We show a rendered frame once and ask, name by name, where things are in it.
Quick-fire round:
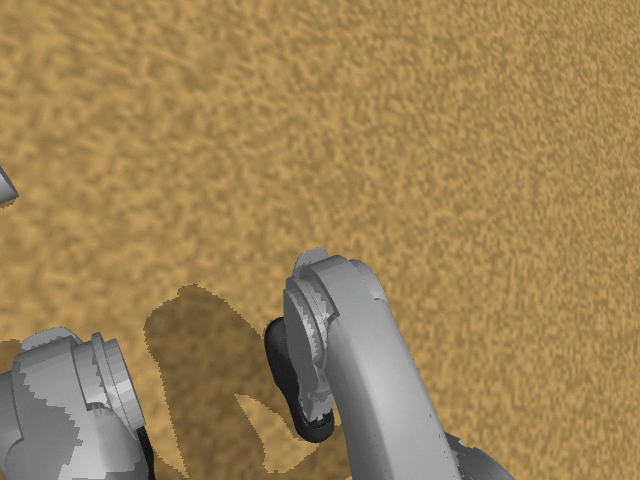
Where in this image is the bottle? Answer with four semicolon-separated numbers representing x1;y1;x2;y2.
0;166;19;204

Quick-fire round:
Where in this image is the left robot foot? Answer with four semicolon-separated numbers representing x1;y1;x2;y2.
136;426;156;480

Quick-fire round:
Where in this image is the right robot foot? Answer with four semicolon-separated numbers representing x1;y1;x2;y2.
264;317;334;443

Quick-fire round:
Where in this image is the right robot hand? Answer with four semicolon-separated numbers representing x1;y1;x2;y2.
444;432;515;480

